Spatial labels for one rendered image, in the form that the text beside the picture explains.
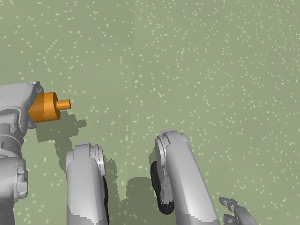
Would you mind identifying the right robot hand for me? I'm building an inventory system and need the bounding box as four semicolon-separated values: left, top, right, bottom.
219;197;257;225

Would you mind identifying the bottle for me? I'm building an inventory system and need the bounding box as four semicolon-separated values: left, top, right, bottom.
28;92;71;123

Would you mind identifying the right robot foot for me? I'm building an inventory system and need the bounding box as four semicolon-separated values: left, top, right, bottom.
150;161;174;215

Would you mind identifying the left robot arm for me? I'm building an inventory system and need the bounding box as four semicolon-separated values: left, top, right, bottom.
0;105;29;225

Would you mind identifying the left robot hand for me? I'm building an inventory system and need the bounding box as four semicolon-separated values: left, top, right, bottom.
0;81;44;129

